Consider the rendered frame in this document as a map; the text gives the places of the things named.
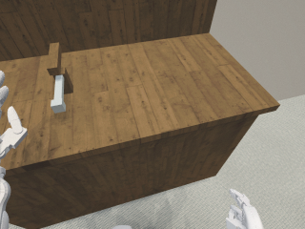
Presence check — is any tap lever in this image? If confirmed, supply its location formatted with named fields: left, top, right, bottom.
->
left=51, top=74, right=66, bottom=114

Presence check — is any robot right hand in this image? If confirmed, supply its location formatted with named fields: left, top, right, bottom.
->
left=226, top=188, right=264, bottom=229

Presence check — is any robot left forearm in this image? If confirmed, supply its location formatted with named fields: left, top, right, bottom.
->
left=0, top=166, right=11, bottom=229

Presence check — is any counter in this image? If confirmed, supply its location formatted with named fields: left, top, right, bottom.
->
left=0, top=0, right=280, bottom=229

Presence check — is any robot left hand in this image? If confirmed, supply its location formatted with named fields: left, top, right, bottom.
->
left=0, top=71, right=28, bottom=164

